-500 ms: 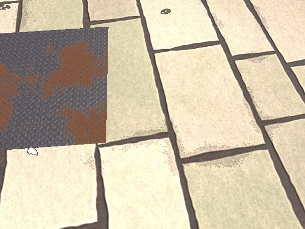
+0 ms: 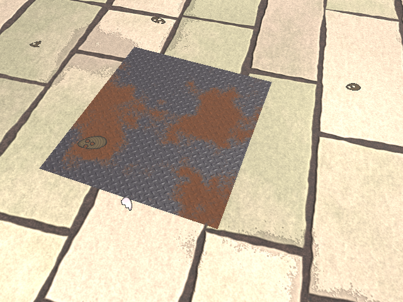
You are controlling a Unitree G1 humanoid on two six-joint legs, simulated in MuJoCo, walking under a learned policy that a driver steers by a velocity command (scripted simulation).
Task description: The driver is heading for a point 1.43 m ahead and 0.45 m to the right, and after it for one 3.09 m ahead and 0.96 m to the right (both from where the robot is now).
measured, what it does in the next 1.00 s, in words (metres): steps on the spot, turning right: right foot, then left foot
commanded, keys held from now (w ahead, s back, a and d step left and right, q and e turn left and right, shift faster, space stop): e+shift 0.74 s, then q+shift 0.02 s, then w+q+shift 0.24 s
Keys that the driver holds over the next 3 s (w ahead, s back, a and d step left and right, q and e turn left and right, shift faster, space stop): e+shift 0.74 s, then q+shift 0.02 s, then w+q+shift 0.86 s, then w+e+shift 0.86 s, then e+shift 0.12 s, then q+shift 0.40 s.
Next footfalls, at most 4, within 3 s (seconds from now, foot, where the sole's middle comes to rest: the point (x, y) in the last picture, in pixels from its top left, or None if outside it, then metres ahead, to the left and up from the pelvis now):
0.14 right None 0.06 -0.14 -0.77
0.54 left None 0.10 0.05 -0.77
0.96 right None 0.00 -0.16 -0.77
1.42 left None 0.45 -0.16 -0.77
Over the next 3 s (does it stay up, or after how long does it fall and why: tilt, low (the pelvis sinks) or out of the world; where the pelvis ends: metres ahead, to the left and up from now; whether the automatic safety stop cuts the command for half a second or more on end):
stays up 1.55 -0.40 0.00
